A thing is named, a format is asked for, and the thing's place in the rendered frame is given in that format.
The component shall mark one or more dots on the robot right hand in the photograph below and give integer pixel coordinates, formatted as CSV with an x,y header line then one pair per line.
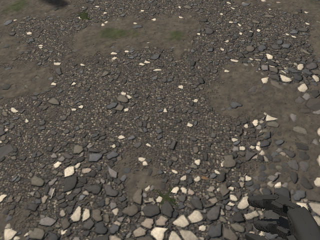
x,y
299,225

